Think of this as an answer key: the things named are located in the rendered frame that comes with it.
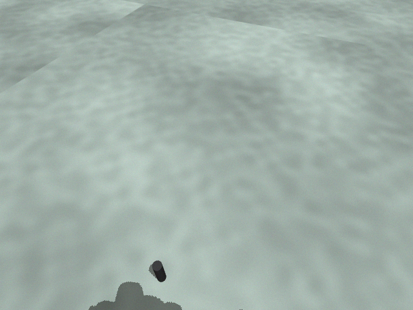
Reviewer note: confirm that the can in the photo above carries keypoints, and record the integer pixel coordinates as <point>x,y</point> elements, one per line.
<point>159,271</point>

